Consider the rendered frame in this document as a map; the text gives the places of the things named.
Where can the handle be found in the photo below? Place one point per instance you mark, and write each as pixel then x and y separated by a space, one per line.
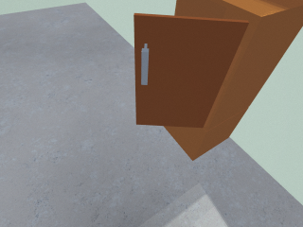
pixel 144 65

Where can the cupboard door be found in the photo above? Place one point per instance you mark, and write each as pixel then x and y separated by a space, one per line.
pixel 189 58

